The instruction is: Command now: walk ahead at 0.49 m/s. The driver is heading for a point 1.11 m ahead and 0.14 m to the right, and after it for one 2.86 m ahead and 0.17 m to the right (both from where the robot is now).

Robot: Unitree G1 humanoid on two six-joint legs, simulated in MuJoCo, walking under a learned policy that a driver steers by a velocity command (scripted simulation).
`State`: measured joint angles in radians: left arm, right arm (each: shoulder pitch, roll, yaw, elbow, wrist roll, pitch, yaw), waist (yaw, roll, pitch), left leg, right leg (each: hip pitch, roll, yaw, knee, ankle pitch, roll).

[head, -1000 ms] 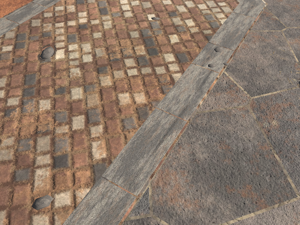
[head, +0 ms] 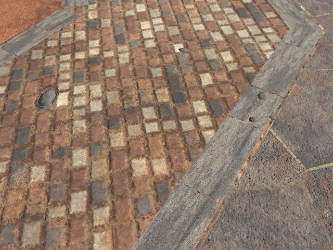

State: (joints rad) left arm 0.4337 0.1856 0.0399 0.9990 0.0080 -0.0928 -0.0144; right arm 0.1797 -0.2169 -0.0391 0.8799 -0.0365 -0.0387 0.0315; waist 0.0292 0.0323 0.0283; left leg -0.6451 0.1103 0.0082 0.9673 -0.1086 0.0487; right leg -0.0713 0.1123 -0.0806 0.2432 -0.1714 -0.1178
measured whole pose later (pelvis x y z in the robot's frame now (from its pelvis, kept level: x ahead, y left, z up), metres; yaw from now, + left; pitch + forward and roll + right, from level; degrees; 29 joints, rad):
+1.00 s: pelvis +0.56 +0.00 -0.01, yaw +0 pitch -1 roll +0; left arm 0.24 0.21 0.06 0.99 0.01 -0.08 -0.01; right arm 0.31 -0.21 -0.05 1.01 -0.03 -0.07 0.01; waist -0.01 0.03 0.06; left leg -0.42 0.04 0.00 1.14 -0.30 0.08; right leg -0.23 0.06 -0.11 0.41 -0.17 -0.10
